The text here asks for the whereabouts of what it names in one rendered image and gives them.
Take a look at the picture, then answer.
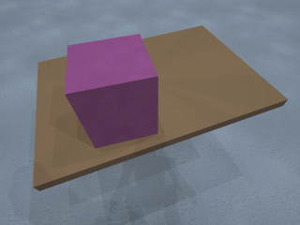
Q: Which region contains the carton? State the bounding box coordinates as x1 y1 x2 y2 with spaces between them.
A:
65 34 158 148

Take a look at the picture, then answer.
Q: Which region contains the table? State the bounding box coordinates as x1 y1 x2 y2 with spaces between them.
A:
33 25 288 191

